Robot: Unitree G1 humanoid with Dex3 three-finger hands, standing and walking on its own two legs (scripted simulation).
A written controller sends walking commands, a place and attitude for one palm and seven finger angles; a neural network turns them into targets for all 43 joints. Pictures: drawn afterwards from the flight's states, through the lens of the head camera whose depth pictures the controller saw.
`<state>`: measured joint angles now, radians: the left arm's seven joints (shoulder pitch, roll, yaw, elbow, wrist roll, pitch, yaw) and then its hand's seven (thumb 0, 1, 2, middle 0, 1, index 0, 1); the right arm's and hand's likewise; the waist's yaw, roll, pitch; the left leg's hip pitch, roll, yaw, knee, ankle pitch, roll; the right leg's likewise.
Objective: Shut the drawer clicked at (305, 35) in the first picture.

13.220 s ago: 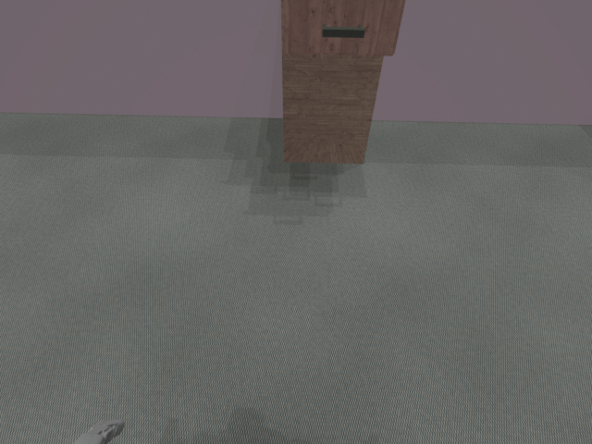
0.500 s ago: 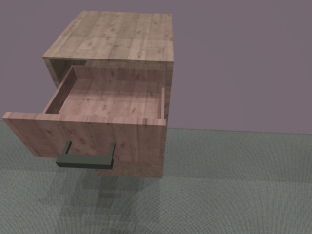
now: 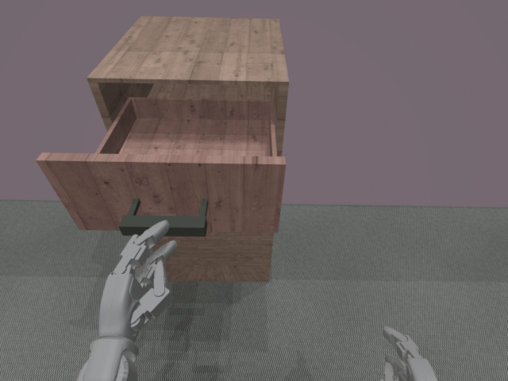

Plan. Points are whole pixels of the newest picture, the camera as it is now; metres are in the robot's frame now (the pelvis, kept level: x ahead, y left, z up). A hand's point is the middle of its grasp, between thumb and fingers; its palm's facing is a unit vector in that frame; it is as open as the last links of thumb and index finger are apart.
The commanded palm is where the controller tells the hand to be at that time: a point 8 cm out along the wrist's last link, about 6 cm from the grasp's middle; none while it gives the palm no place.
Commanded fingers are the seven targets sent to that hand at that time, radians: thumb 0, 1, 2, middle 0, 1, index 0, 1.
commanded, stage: raise the hand and make a fist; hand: left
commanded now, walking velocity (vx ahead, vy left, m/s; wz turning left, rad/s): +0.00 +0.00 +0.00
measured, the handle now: (167, 215) +0.38 +0.15 +0.07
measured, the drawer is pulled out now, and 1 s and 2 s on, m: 0.28 0.28 0.28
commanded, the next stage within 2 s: relax the arm and regain balance in 1.08 s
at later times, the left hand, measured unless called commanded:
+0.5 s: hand (184, 339) +0.18 +0.10 +0.05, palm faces -0.14 -0.99 -0.06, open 4.1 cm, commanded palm +0.16 +0.19 +0.08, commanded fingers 0.00 0.90 0.90 -1.00 -1.17 -1.00 -1.17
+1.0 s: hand (128, 316) +0.17 +0.14 +0.16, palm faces +0.06 -1.00 -0.08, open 3.1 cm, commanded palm +0.16 +0.17 +0.15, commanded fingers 0.00 0.90 0.90 -1.40 -1.60 -1.40 -1.60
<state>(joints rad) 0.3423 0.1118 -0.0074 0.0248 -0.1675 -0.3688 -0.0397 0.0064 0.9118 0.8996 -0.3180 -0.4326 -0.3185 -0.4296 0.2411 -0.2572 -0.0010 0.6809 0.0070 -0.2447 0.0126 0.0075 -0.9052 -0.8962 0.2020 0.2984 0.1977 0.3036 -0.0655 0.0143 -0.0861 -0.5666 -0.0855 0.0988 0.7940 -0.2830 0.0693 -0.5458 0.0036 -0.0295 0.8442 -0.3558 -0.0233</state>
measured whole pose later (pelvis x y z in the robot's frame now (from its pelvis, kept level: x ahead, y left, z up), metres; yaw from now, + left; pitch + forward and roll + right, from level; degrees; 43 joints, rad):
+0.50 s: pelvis -0.04 -0.02 -0.02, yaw +5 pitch +1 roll -2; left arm 0.28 0.22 -0.13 -0.13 -0.13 -0.06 -0.10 0.01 0.90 0.90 -0.81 -0.96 -0.81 -0.96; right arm 0.26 -0.21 0.11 0.47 0.07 -0.08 -0.03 0.01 -0.90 -0.90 0.20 0.30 0.20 0.30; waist -0.03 0.05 -0.04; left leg -0.68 -0.06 0.07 0.96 -0.43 0.07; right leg -0.62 0.04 -0.06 0.97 -0.44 -0.03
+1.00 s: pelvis -0.06 -0.01 +0.00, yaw +5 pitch -7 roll -2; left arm 0.20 0.23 -0.03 -0.31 -0.17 0.00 0.00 0.02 0.89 0.90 -1.31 -1.50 -1.31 -1.49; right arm 0.22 -0.25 0.08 0.53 0.06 -0.17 -0.02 0.01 -0.90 -0.90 0.20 0.30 0.20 0.30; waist -0.01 0.05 -0.01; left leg -0.49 -0.07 0.06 0.80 -0.32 0.07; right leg -0.43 0.03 -0.06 0.82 -0.38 -0.01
